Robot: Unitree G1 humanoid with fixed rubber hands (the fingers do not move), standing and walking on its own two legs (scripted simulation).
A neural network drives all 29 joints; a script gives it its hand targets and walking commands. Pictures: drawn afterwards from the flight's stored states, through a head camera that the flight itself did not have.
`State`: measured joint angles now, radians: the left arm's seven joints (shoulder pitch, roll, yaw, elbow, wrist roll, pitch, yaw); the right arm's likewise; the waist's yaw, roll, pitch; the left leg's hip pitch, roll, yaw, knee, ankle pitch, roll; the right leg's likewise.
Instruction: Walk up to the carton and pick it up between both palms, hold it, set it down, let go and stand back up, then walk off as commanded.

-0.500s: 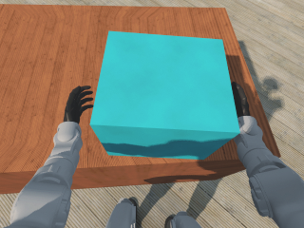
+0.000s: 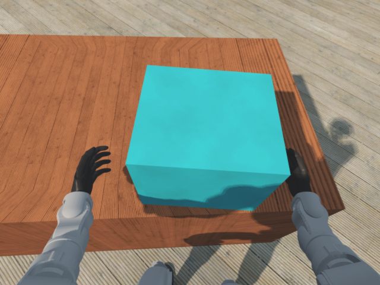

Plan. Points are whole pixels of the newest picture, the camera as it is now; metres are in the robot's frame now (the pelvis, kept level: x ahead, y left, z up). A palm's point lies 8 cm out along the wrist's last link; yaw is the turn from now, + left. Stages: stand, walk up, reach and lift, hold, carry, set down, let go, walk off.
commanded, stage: set down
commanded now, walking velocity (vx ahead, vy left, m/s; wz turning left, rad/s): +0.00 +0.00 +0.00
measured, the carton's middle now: (203, 142) +0.45 -0.01 -0.03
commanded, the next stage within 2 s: none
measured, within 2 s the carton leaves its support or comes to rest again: neither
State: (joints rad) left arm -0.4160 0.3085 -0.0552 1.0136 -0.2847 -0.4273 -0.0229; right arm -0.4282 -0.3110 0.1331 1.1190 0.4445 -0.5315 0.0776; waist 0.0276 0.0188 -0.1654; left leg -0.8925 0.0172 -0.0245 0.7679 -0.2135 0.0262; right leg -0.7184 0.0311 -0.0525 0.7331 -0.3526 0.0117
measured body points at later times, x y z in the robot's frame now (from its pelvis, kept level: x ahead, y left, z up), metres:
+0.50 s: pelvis +0.02 +0.00 +0.02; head +0.07 +0.02 +0.47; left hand +0.31 +0.25 -0.02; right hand +0.30 -0.25 -0.01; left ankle +0.08 +0.09 -0.70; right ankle -0.01 -0.13 -0.70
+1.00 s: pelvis +0.03 -0.01 +0.03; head +0.03 +0.00 +0.48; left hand +0.22 +0.24 -0.02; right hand +0.23 -0.24 -0.01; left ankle +0.08 +0.09 -0.70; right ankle -0.01 -0.13 -0.70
